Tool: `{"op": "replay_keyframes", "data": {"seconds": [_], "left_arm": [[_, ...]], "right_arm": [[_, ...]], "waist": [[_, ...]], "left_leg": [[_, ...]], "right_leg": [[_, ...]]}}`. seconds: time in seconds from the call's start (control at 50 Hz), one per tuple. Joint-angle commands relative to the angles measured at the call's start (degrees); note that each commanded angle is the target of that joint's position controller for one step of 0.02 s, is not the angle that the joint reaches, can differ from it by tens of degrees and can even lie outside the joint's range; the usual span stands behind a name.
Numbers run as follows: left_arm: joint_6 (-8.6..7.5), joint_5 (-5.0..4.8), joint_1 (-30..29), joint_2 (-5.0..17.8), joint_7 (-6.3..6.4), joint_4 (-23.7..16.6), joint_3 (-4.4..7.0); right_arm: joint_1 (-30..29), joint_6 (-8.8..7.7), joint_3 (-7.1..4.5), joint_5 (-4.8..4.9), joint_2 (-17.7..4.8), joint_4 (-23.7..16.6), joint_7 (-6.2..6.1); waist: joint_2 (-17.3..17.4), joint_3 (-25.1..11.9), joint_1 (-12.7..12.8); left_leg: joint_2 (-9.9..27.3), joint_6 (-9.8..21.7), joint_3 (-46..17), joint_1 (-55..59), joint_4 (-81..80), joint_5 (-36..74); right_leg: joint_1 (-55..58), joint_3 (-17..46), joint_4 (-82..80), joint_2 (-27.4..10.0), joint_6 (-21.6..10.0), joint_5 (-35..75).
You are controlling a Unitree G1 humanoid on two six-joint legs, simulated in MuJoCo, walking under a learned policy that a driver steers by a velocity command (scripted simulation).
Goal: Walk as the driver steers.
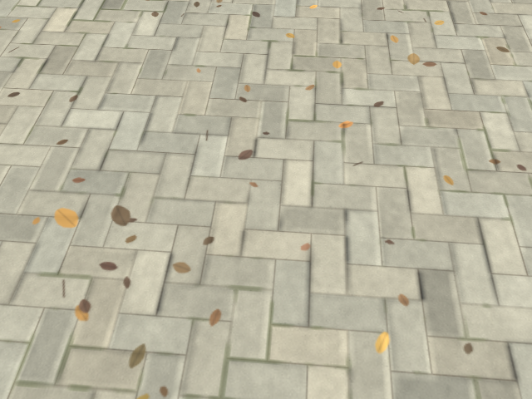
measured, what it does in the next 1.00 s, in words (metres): walks ahead, turning left: right foot, then left foot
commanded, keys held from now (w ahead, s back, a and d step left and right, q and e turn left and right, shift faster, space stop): w+q+shift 0.34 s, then shift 0.66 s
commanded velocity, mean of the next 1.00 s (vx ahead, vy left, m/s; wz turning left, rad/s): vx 0.56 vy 0.00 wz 0.53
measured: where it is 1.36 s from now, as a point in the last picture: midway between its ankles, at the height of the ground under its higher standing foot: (247, 309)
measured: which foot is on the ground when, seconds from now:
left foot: down 0.00-0.38, up 0.40-0.74, down 0.76-1.00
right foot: up 0.00-0.36, down 0.38-0.78, up 0.80-1.00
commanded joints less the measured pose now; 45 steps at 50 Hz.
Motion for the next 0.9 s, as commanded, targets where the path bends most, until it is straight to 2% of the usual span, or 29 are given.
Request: {"op": "replay_keyframes", "data": {"seconds": [0.02,0.04,0.06,0.08,0.12,0.18,0.26,0.3,0.34,0.36,0.38,0.4,0.42,0.44,0.46,0.48,0.5,0.52,0.56,0.62,0.68,0.74,0.76,0.78,0.8,0.82,0.84,0.86,0.9], "left_arm": [[-4.12,-0.24,-10.09,6.47,-0.88,-15.65,0.01],[-4.82,-0.19,-12.02,8.65,-1.22,-15.19,0.22],[-4.43,0.57,-13.34,8.52,-1.25,-15.21,0.24],[-3.24,1.81,-12.99,8.23,-1.25,-15.08,-0.11],[-0.55,2.69,-13.31,7.35,-1.65,-15.30,-0.61],[0.02,1.58,-23.72,6.02,-2.59,-19.85,-1.64],[-0.31,-0.29,-30.16,5.64,-2.75,-22.76,-2.10],[-0.68,-0.41,-30.47,7.03,-2.48,-23.65,-1.73],[-1.06,-0.53,-22.22,11.12,-1.50,-21.47,-0.01],[-1.48,-0.46,-12.34,13.54,-0.71,-19.03,1.19],[-2.05,0.54,-0.37,16.20,0.33,-16.17,2.40],[-2.57,2.77,7.53,19.58,0.95,-14.58,3.20],[-2.15,2.38,2.09,23.20,-0.15,-14.73,4.49],[-1.64,1.45,-4.61,15.32,-0.86,-16.97,3.41],[-1.67,0.85,-7.33,9.54,-1.31,-16.38,1.87],[-2.72,-1.87,-10.10,7.73,-1.64,-16.92,1.66],[-3.37,-2.49,-9.71,6.89,-1.95,-14.83,1.39],[-4.01,-2.18,-9.66,8.73,-1.87,-13.58,1.94],[-4.14,-2.99,-11.97,8.53,-1.90,-12.40,2.29],[-3.20,-3.50,-15.65,13.99,-1.07,-12.14,3.81],[-3.38,-4.22,-14.32,15.40,-0.89,-10.73,4.15],[-3.01,-4.37,-12.54,14.93,-0.90,-8.99,3.85],[-2.90,-3.58,-10.45,13.91,-0.96,-8.57,3.35],[-2.93,-1.62,-7.10,11.44,-1.22,-9.38,2.02],[-1.93,-2.07,0.04,8.70,-2.10,-7.64,0.59],[-0.66,-2.94,-1.34,12.80,-2.52,-6.76,1.58],[0.46,-3.42,-5.25,12.81,-2.25,-7.73,1.75],[1.53,-3.16,-7.51,12.11,-1.42,-7.77,1.79],[3.46,-2.39,-6.89,11.59,-0.04,-7.22,1.89]], "right_arm": [[18.83,1.62,-5.85,-1.20,-16.30,2.46,-1.96],[17.03,1.41,-4.87,-1.33,-11.38,2.92,-2.47],[14.71,0.89,-4.25,-1.07,-9.49,3.37,-2.57],[13.57,-0.17,-3.95,-0.84,-9.43,2.74,-2.83],[12.12,-1.98,-3.20,-0.04,-8.31,2.33,-2.94],[13.46,-3.25,-3.80,0.03,-9.92,1.89,-2.57],[18.34,-3.03,-4.81,0.78,-11.11,2.56,-1.56],[18.08,-2.78,-5.14,0.59,-11.64,2.31,-1.95],[16.13,-2.82,-5.63,0.22,-13.94,1.63,-2.31],[14.07,-2.86,-6.06,-0.05,-16.13,1.53,-2.23],[11.58,-3.38,-5.44,-0.10,-13.63,0.78,-2.17],[12.34,-3.73,-3.01,0.63,-3.87,-1.46,-2.72],[21.34,-3.15,-2.17,2.35,-3.80,-3.79,-3.05],[18.45,-1.78,-2.51,0.22,-7.83,-0.81,-3.81],[13.13,-1.32,-2.49,-0.58,-7.88,-0.88,-3.44],[10.44,-0.92,-1.87,2.66,-5.70,-3.41,-3.58],[4.61,-0.65,-2.09,2.27,-6.78,-5.10,-3.48],[6.52,-0.40,-1.98,2.53,-5.91,-6.46,-3.04],[5.62,0.16,-1.21,2.08,-4.55,-7.35,-2.56],[2.26,-0.78,0.43,1.02,-2.64,-8.74,-1.19],[0.11,-0.83,-0.06,0.59,-5.02,-8.73,0.03],[1.99,-0.84,-1.53,-0.91,-7.92,-7.55,-0.76],[3.35,-0.74,-2.54,-1.26,-10.88,-7.44,-1.49],[5.66,-0.27,-2.84,-2.74,-14.37,-8.47,-2.52],[5.25,0.16,-0.64,-2.71,-8.65,-8.62,-2.46],[3.33,0.47,-0.07,-1.02,-6.04,-8.57,-1.65],[0.19,0.52,0.09,-0.03,-5.26,-8.30,-1.19],[-2.58,0.51,0.03,0.09,-5.51,-8.04,-1.02],[-6.84,1.14,-0.94,-0.82,-7.84,-7.94,-1.40]], "waist": [[2.55,-15.49,-5.27],[-5.89,-5.84,-2.63],[-8.22,-1.13,0.54],[-8.41,0.62,2.54],[-8.79,2.67,4.83],[-5.40,4.85,1.73],[-0.19,1.07,-3.90],[1.14,-0.15,-3.78],[1.63,-6.22,0.41],[1.43,-10.84,6.28],[1.16,-15.72,12.06],[-11.66,-21.45,11.87],[-27.21,-30.33,4.21],[-12.98,-23.41,3.86],[-6.88,-15.00,4.48],[-9.11,-10.94,4.22],[-5.80,-7.32,5.17],[-9.03,-6.72,2.35],[-6.38,-4.27,0.86],[-6.64,-5.68,0.28],[-7.03,-7.91,0.37],[-4.54,-8.75,-1.72],[-1.53,-9.76,-2.21],[8.87,-15.54,-1.84],[13.61,-27.48,0.44],[6.80,-25.12,-0.09],[3.97,-18.97,0.70],[1.43,-13.84,1.60],[3.57,-10.11,4.35]], "left_leg": [[21.18,18.27,-54.68,51.45,-22.53,-9.64],[20.45,14.18,-52.78,40.48,-28.27,-15.56],[17.96,11.47,-47.88,30.90,-29.02,-12.13],[15.68,10.75,-44.40,23.83,-28.56,-5.74],[10.73,9.09,-36.35,12.15,-29.84,-1.89],[5.62,7.04,-30.09,5.52,-31.44,8.29],[5.24,2.50,-29.71,15.26,-27.97,24.57],[6.36,0.72,-30.71,20.34,-24.56,29.53],[6.38,-2.12,-31.27,23.64,-13.91,43.28],[5.38,-3.70,-29.63,23.43,-2.07,47.40],[3.08,-5.35,-27.59,16.73,12.83,41.32],[-2.14,-6.56,-21.41,3.30,32.58,-2.88],[-5.54,-8.28,-17.63,-6.80,45.08,-17.63],[1.07,-8.05,-17.07,-9.69,45.29,-12.16],[2.28,-9.00,-15.17,-9.51,42.39,-8.59],[5.74,-11.15,-15.92,-10.72,43.01,-10.90],[6.67,-11.01,-14.75,-10.91,39.41,-10.66],[7.79,-11.36,-16.12,-10.20,37.46,-10.92],[8.95,-12.18,-15.97,-8.79,24.54,-11.60],[7.60,-12.46,-10.53,3.89,3.15,5.33],[6.19,-10.69,-11.28,11.82,-4.89,16.19],[4.09,-7.30,-9.58,20.18,-11.61,21.09],[6.19,-5.53,-11.01,25.12,-12.44,35.06],[20.43,2.38,-25.51,37.58,-8.62,65.25],[30.11,11.33,-37.10,43.69,-9.46,69.48],[26.70,9.86,-35.31,38.21,-11.27,57.88],[23.63,6.88,-31.42,33.19,-12.94,46.77],[21.61,4.47,-29.14,26.11,-15.11,39.14],[18.45,1.97,-24.96,13.04,-19.04,28.70]], "right_leg": [[-54.20,17.42,36.02,1.56,-0.49,-5.90],[-53.50,17.92,27.54,-1.92,-1.09,-1.14],[-49.72,17.46,22.02,-3.83,-0.59,0.05],[-45.73,17.64,18.60,-4.92,0.45,-0.17],[-39.41,16.33,9.58,-7.60,2.84,-0.32],[-34.59,12.58,-8.31,-7.52,4.19,11.63],[-30.19,10.81,-24.52,-3.04,2.12,26.31],[-27.21,11.94,-30.38,-1.72,1.12,25.36],[-15.31,12.58,-32.16,1.33,0.00,18.91],[-6.36,11.74,-32.79,1.33,-0.83,16.65],[6.27,14.40,-31.13,-3.61,-2.12,15.35],[19.34,30.54,-31.24,-20.08,-4.56,18.96],[24.32,59.90,-37.98,-29.88,-13.52,29.87],[17.05,51.80,-37.45,-26.03,-13.45,28.66],[8.39,40.38,-37.11,-22.23,-12.80,37.19],[6.02,32.44,-38.46,-18.39,-11.90,43.32],[1.51,27.43,-40.96,-14.70,-10.48,47.82],[-0.69,27.31,-41.05,-16.60,-12.53,50.43],[-6.12,23.46,-43.16,-16.07,-12.63,49.62],[-15.56,13.95,-46.41,-11.82,-11.41,49.78],[-14.07,12.56,-44.78,-12.06,-9.41,44.16],[-13.17,10.66,-34.87,-9.76,-6.57,43.54],[-15.46,8.24,-26.90,-6.56,-4.15,38.13],[-26.32,6.20,-8.30,-1.42,-0.18,9.64],[-29.77,14.00,2.60,-0.64,1.61,-20.09],[-30.35,17.57,4.40,-2.86,2.12,-20.55],[-32.73,16.58,3.21,-4.16,2.50,-19.58],[-32.62,15.86,-0.15,-4.94,3.07,-17.49],[-24.68,13.97,-6.61,-4.52,4.29,-11.46]]}}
